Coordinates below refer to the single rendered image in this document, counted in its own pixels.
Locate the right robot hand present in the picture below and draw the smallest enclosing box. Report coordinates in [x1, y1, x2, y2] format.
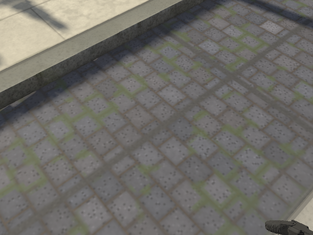
[265, 219, 313, 235]

